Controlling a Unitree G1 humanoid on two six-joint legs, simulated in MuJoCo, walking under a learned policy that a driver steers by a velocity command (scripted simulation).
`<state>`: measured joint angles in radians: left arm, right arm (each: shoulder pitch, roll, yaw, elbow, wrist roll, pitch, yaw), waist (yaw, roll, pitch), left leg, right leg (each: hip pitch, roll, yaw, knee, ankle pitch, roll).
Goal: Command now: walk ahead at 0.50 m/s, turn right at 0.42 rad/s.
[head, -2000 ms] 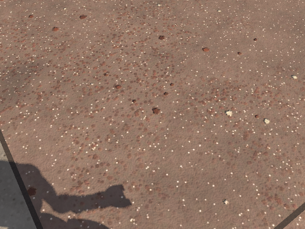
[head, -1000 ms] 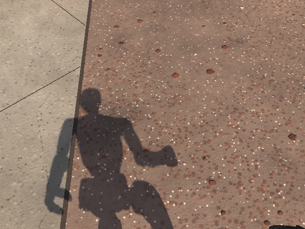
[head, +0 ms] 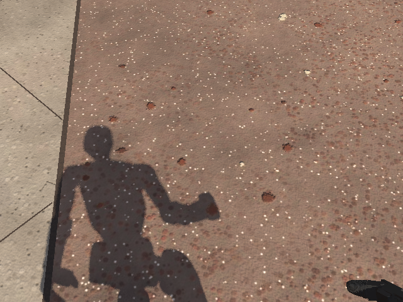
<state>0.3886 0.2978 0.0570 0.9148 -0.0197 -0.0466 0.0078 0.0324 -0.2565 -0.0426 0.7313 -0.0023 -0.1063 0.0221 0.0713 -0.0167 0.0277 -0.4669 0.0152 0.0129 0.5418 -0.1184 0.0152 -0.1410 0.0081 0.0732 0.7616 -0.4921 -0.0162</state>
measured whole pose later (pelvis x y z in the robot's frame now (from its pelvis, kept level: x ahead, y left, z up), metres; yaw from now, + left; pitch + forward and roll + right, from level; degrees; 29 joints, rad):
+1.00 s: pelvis +0.49 -0.12 +0.00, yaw -28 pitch +1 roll +0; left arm 0.27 0.28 0.06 0.78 0.00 -0.02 0.02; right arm 0.06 -0.26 -0.04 0.79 -0.03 -0.10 0.03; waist 0.04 -0.01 0.04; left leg -0.45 -0.02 0.01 0.49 -0.07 0.03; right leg -0.21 0.09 0.13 0.78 -0.55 -0.02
